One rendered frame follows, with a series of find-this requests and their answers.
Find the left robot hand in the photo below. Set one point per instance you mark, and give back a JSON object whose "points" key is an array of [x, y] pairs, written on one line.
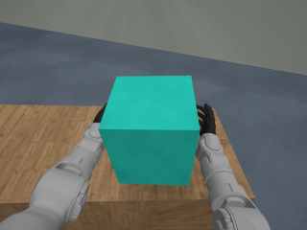
{"points": [[100, 114]]}

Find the pedestal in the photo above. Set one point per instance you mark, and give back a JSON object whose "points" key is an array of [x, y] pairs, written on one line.
{"points": [[33, 139]]}

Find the right robot hand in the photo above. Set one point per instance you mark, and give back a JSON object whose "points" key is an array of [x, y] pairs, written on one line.
{"points": [[208, 119]]}

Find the left robot upper arm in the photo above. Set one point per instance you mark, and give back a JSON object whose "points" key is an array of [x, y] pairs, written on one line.
{"points": [[60, 197]]}

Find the right robot upper arm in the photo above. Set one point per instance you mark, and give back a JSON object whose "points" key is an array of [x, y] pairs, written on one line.
{"points": [[238, 218]]}

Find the carton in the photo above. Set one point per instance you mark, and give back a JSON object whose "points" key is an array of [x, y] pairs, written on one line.
{"points": [[150, 129]]}

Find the robot right forearm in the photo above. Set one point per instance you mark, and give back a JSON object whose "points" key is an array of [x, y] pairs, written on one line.
{"points": [[223, 188]]}

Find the robot left forearm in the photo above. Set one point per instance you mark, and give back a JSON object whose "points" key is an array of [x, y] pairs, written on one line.
{"points": [[83, 158]]}

